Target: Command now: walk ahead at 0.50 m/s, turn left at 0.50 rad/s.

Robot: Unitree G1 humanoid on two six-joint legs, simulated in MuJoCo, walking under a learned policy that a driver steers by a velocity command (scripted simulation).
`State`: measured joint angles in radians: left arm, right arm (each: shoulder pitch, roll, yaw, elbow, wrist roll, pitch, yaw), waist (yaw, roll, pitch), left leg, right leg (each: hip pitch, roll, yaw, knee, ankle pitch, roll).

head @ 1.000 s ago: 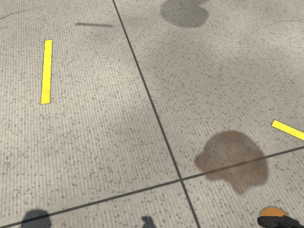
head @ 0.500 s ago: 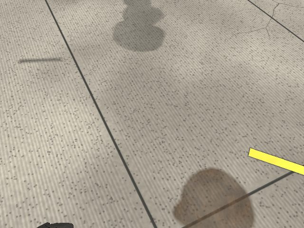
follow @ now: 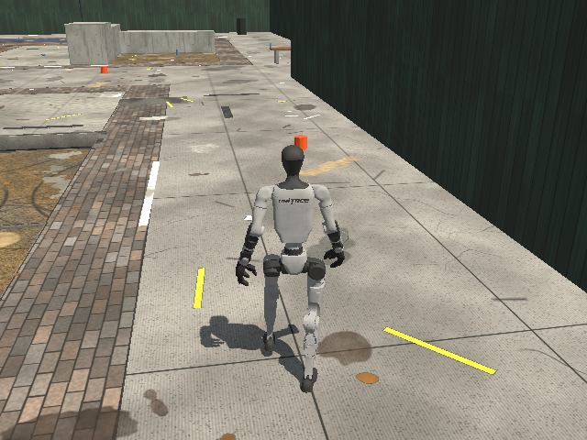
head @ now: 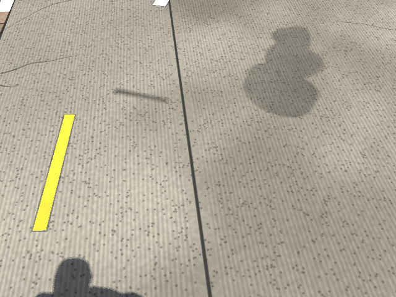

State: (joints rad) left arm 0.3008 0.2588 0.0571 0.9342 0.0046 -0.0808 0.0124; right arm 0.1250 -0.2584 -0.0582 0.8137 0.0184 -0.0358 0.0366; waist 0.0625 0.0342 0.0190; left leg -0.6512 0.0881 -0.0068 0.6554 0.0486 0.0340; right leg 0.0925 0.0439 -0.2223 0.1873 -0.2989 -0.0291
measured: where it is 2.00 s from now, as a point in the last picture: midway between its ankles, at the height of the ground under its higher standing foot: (219, 145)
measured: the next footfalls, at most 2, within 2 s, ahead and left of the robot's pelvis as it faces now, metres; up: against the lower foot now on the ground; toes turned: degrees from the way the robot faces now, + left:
left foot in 0.12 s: +0.23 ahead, +0.11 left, +0.00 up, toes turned +7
right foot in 0.58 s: +0.55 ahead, -0.03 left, +0.00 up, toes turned +17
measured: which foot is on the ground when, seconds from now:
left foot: up 0.00-0.10, down 0.12-0.60, up 0.62-1.00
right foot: down 0.00-0.12, up 0.14-0.56, down 0.58-1.00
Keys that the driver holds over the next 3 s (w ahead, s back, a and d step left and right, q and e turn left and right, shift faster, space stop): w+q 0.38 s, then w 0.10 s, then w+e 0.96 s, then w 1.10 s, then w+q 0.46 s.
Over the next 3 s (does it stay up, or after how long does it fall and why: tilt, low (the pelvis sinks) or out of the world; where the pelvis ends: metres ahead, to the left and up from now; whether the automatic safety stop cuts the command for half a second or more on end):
stays up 1.63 -0.16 0.01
